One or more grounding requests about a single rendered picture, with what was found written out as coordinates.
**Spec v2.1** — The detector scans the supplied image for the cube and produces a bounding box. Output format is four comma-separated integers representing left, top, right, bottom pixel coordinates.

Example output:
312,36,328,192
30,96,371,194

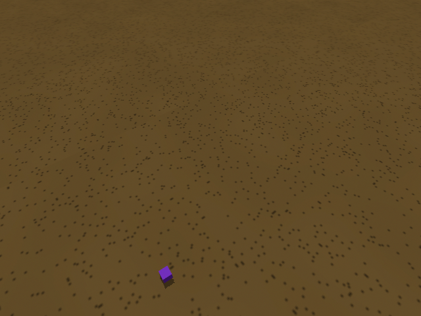
159,266,173,283

